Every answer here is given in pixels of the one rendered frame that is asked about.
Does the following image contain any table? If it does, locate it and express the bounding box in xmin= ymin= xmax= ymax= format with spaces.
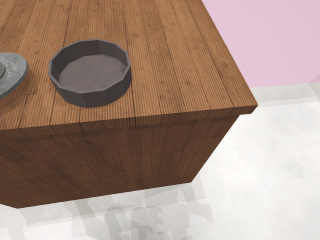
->
xmin=0 ymin=0 xmax=258 ymax=209

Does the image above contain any pot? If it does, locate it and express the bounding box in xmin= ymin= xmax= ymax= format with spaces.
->
xmin=48 ymin=38 xmax=132 ymax=108

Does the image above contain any lid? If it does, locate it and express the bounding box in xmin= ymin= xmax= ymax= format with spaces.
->
xmin=0 ymin=52 xmax=29 ymax=100

